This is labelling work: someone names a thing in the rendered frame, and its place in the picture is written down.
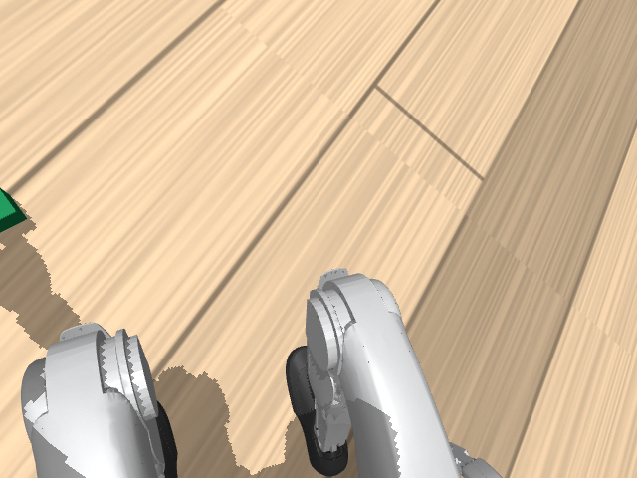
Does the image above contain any cube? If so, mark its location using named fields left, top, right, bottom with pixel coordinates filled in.
left=0, top=188, right=27, bottom=233

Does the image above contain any right robot foot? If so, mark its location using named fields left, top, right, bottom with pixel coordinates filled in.
left=286, top=346, right=348, bottom=476

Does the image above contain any left robot foot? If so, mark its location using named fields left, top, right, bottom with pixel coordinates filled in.
left=155, top=401, right=178, bottom=478

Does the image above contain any right robot hand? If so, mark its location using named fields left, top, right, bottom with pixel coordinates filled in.
left=449, top=442, right=503, bottom=478

